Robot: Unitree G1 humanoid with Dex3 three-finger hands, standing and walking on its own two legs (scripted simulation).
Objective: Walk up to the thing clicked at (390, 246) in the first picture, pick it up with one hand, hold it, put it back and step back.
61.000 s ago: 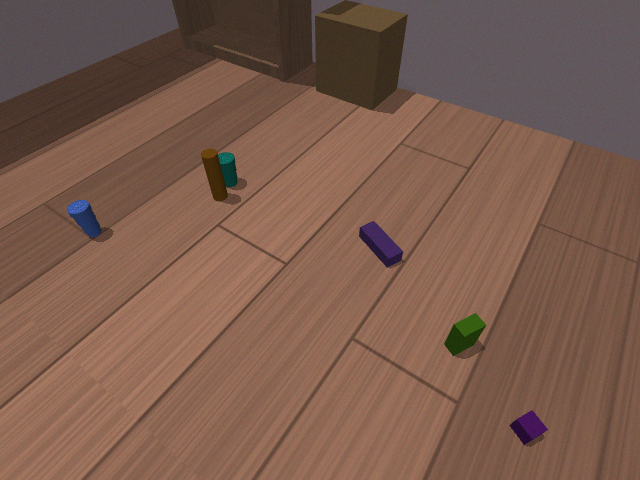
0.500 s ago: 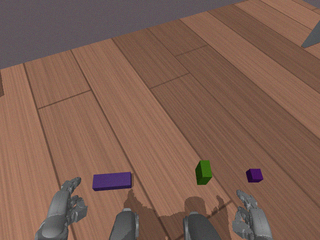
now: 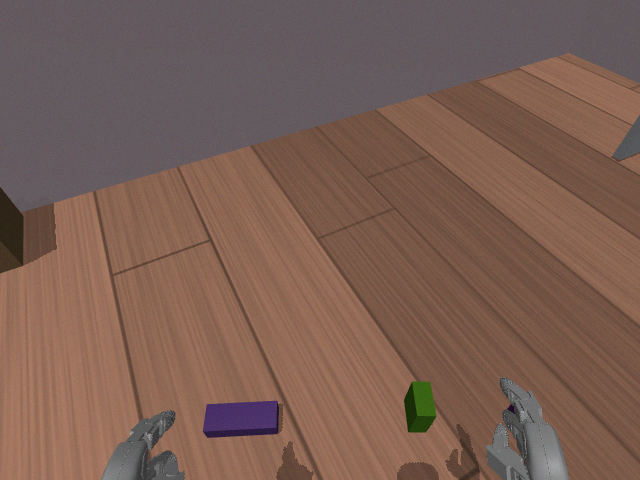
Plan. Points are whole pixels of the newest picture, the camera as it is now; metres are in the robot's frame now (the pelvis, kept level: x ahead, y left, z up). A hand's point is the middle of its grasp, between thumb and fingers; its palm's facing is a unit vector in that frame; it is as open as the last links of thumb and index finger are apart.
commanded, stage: home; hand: left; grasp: from above
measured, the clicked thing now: (242, 419) +0.43 +0.23 -0.68
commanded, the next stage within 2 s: stand in 1.78 s
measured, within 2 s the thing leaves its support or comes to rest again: neither
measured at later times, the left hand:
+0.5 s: hand out of the picture +0.16 +0.18 -0.05, palm faces +0.04 -0.98 -0.20, open 7.4 cm
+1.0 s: hand out of the picture +0.16 +0.18 -0.05, palm faces +0.03 -0.98 -0.21, open 7.4 cm
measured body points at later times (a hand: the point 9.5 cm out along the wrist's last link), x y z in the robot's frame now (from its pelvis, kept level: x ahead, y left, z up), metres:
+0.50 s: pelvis -0.01 +0.01 +0.00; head +0.01 +0.01 +0.45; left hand +0.15 +0.24 -0.03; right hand +0.14 -0.24 -0.06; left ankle +0.02 +0.14 -0.68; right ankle -0.02 -0.13 -0.68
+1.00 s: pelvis -0.01 +0.01 +0.00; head +0.01 +0.01 +0.45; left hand +0.15 +0.24 -0.03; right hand +0.15 -0.24 -0.06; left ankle +0.02 +0.14 -0.68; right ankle -0.02 -0.13 -0.68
